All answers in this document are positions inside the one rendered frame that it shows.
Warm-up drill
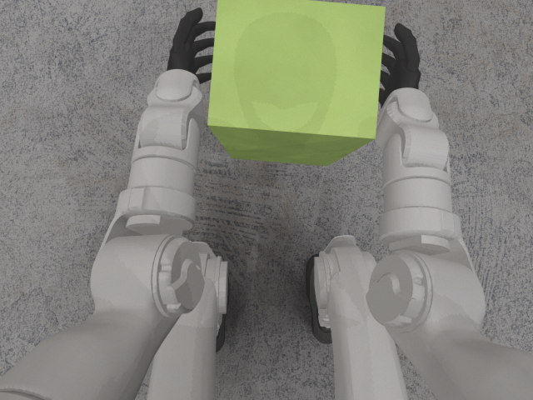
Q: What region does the robot right hand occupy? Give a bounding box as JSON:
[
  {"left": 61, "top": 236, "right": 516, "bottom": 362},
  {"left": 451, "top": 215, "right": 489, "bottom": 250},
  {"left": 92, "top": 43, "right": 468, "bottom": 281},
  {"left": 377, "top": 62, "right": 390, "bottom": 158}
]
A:
[{"left": 378, "top": 23, "right": 421, "bottom": 108}]

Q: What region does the robot right forearm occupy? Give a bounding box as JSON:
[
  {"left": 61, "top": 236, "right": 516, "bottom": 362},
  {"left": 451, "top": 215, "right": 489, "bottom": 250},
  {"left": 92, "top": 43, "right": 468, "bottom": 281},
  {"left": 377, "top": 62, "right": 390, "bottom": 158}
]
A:
[{"left": 375, "top": 87, "right": 479, "bottom": 280}]

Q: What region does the robot foot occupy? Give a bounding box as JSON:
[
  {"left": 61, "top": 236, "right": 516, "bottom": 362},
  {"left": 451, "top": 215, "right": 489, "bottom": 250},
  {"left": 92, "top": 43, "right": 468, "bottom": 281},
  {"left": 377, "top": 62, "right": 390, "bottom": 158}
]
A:
[
  {"left": 216, "top": 274, "right": 229, "bottom": 353},
  {"left": 306, "top": 254, "right": 332, "bottom": 344}
]

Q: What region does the robot left hand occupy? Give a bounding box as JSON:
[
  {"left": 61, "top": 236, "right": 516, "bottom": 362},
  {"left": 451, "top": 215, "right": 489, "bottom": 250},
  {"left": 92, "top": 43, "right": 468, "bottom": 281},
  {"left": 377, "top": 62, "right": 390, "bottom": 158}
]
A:
[{"left": 167, "top": 7, "right": 216, "bottom": 84}]

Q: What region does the robot right foot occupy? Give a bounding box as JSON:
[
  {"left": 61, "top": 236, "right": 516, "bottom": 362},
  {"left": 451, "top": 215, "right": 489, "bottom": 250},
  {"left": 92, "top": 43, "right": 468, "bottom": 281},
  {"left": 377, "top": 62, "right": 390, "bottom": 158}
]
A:
[{"left": 306, "top": 254, "right": 332, "bottom": 344}]

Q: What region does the robot left forearm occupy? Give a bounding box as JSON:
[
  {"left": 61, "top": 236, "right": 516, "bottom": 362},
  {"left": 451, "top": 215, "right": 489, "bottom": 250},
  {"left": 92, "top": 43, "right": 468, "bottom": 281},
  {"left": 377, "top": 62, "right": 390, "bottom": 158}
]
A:
[{"left": 90, "top": 69, "right": 206, "bottom": 292}]

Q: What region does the carton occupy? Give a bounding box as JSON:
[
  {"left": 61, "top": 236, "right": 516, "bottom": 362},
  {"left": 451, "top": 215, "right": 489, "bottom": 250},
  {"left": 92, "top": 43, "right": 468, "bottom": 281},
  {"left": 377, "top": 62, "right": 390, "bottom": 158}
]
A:
[{"left": 207, "top": 0, "right": 386, "bottom": 166}]

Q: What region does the left robot upper arm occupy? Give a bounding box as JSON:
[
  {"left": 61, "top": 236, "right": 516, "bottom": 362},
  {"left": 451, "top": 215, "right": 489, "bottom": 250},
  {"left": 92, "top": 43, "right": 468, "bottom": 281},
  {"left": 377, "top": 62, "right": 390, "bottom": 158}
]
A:
[{"left": 0, "top": 233, "right": 205, "bottom": 400}]

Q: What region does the robot left foot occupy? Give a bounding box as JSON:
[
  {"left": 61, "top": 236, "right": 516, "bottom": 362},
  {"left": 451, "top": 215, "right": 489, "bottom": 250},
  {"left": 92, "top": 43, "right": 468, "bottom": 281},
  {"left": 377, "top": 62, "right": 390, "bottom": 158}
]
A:
[{"left": 216, "top": 274, "right": 229, "bottom": 353}]

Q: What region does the right robot upper arm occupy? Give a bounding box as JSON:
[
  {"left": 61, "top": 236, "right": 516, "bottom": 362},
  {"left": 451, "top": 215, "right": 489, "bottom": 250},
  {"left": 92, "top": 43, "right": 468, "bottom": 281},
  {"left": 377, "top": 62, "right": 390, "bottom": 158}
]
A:
[{"left": 366, "top": 250, "right": 533, "bottom": 400}]

